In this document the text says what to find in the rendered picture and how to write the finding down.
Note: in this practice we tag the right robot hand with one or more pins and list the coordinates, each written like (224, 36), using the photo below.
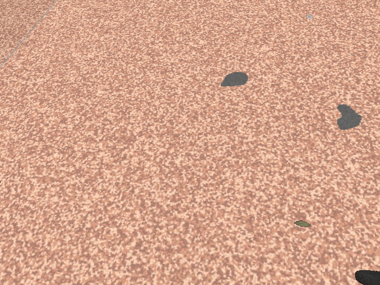
(368, 277)

